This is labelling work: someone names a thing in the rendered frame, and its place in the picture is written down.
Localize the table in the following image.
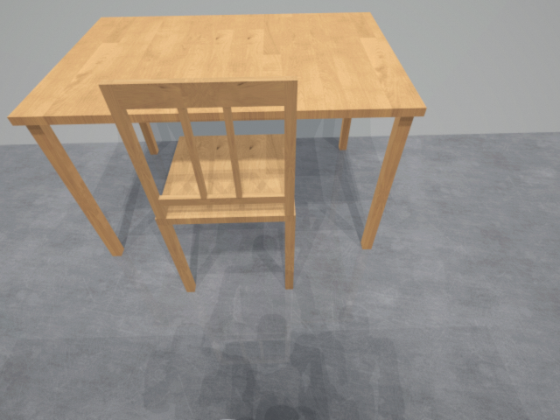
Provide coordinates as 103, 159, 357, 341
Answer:
7, 12, 427, 256

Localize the chair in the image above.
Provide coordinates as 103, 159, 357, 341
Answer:
98, 76, 298, 292

